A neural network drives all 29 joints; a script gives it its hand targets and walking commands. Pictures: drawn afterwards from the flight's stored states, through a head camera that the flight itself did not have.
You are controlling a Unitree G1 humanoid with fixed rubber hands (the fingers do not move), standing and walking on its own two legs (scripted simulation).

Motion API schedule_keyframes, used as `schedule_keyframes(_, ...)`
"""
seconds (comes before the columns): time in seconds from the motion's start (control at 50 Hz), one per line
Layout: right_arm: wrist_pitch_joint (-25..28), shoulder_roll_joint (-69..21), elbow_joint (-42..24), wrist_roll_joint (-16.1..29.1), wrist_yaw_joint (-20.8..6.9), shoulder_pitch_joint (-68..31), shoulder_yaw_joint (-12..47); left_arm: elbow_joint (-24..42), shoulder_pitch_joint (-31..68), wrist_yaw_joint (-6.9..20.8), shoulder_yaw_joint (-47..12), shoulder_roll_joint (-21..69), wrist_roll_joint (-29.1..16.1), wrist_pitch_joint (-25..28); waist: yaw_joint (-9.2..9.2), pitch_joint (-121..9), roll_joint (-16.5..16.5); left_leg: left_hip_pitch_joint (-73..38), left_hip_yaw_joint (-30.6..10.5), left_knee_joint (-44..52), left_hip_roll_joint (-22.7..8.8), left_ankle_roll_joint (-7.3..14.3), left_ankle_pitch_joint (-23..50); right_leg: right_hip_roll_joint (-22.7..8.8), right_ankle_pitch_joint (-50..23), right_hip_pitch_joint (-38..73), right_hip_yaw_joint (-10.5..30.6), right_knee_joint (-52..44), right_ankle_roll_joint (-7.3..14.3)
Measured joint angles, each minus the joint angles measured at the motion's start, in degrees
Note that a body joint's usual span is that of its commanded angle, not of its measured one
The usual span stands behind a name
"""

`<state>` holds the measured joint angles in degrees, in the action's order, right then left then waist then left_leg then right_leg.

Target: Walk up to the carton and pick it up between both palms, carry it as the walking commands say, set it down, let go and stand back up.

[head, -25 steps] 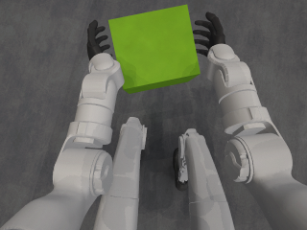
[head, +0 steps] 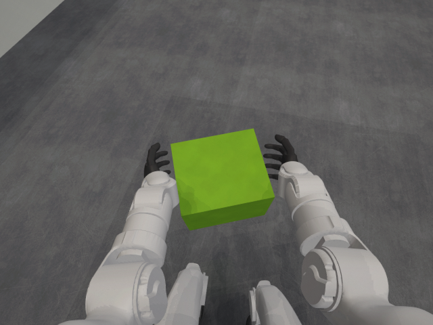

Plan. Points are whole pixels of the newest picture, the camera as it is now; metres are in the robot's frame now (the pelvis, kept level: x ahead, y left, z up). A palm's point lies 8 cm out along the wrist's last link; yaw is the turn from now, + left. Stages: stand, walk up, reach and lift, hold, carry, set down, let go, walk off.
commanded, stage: reach and lift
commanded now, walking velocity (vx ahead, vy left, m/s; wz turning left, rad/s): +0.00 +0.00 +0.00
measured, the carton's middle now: (220, 181) +0.43 +0.04 -0.07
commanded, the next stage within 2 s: none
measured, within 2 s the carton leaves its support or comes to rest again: neither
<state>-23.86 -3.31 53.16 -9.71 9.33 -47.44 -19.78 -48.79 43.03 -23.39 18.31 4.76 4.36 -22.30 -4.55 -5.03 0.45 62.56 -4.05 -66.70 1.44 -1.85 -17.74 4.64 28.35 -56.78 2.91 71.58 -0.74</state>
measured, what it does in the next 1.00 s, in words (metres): rises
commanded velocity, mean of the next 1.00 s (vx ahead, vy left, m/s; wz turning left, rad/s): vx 0.00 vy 0.00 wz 0.00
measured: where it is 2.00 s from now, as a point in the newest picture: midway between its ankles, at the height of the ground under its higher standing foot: outside the picture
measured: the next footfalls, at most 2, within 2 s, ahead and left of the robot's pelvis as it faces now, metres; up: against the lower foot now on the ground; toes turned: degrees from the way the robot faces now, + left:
none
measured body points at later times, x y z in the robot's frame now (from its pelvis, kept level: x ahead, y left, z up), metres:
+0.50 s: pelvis +0.06 -0.03 +0.08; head +0.06 -0.04 +0.53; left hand +0.38 +0.16 +0.08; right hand +0.42 -0.11 +0.08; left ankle +0.14 +0.13 -0.62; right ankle +0.07 -0.12 -0.62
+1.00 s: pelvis +0.06 -0.02 +0.10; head +0.01 -0.02 +0.54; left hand +0.37 +0.16 +0.13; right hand +0.41 -0.11 +0.13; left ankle +0.14 +0.13 -0.62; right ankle +0.07 -0.12 -0.62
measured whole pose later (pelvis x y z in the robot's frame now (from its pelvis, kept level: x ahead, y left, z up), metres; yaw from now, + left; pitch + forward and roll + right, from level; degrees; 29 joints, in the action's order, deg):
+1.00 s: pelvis +0.06 -0.02 +0.10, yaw +0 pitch -3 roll +2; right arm -30.9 -9.7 45.5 -13.4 6.9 -32.1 -19.1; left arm -31.4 22.8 -14.1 20.7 8.3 7.3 -35.0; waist -4.1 -5.2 2.3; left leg 18.8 -2.9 -32.6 1.5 -2.1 -10.9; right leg 2.5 21.8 -15.6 5.4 40.7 1.5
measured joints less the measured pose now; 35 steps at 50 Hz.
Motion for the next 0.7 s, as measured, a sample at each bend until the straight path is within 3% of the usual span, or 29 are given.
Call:
schedule_keyframes(0.1, 0.62, -1.65, 0.08, -3.43, -1.77, 2.61, -1.83, 0.39, -3.11, 4.45, 2.48, 0.25, 2.42, 0.17, 0.14, -0.88, 0.38, -6.59, 0.62, 5.31, 0.04, 0.00, 0.57, -0.31, -0.61, 5.95, 0.88, -4.57, 0.51)
schedule_keyframes(0.22, 1.09, -2.77, -0.01, -3.68, -1.80, 5.88, -1.86, 3.00, -8.54, 8.34, 2.77, 0.61, 2.58, 0.02, 0.14, -0.80, 0.62, -13.68, 1.09, 12.16, 0.05, 0.00, 1.84, -0.74, -1.79, 12.28, 1.59, -10.40, 1.10)
schedule_keyframes(0.42, 1.37, -6.04, -4.47, -3.68, -1.80, 11.87, -1.83, 9.09, -15.11, 8.32, 2.77, 2.12, 2.57, -0.97, 0.15, -0.96, 1.44, -24.59, 1.18, 21.77, 0.05, -0.01, 3.66, -1.30, -3.32, 22.29, 2.00, -18.59, 1.86)
schedule_keyframes(0.7, -2.38, -6.27, -6.53, -3.68, -1.80, 15.26, 0.15, 13.47, -19.80, 13.27, 2.77, 2.31, 2.97, -6.13, 0.15, -1.04, 1.83, -36.30, 1.18, 30.96, 0.05, -0.08, 6.08, -1.85, -5.44, 33.38, 2.37, -26.84, 2.25)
